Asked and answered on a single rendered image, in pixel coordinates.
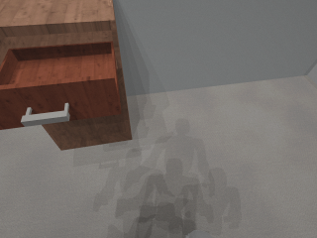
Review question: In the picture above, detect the drawer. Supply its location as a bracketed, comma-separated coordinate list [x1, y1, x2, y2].
[0, 41, 122, 130]

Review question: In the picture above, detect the handle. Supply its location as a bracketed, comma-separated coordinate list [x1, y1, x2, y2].
[21, 103, 70, 127]

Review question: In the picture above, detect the cabinet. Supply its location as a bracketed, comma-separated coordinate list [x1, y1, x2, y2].
[0, 0, 133, 151]

